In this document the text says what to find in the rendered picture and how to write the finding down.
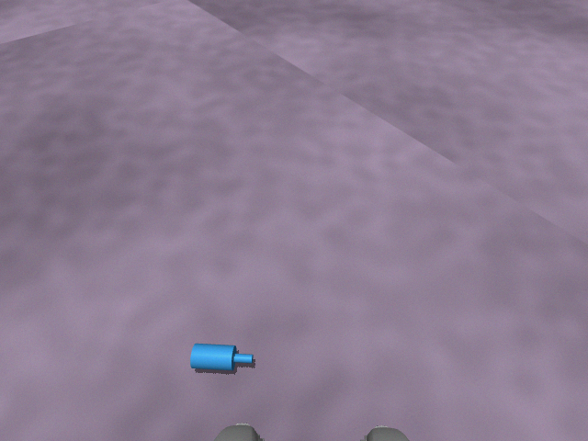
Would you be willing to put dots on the bottle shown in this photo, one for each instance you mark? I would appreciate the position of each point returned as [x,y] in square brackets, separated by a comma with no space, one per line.
[220,357]

